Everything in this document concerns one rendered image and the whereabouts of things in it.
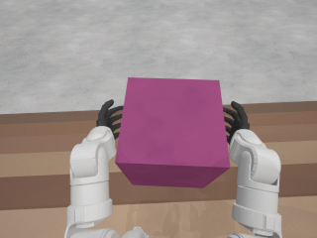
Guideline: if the robot right hand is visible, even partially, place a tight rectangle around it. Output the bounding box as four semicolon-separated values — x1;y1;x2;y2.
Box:
223;101;250;145

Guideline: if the left robot upper arm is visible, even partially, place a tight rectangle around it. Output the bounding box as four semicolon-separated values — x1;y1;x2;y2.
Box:
69;228;120;238

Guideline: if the right robot forearm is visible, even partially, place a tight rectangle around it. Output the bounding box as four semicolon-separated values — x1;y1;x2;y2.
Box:
229;129;282;238

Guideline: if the robot left shin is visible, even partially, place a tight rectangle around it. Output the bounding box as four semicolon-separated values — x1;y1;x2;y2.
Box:
133;226;144;232

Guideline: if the robot left hand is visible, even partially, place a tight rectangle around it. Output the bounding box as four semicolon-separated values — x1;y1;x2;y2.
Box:
96;99;124;140

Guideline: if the carton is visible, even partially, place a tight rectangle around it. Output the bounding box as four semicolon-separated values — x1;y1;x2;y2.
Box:
115;77;231;188

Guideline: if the left robot forearm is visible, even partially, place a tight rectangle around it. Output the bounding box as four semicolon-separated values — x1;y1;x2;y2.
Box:
64;126;117;238

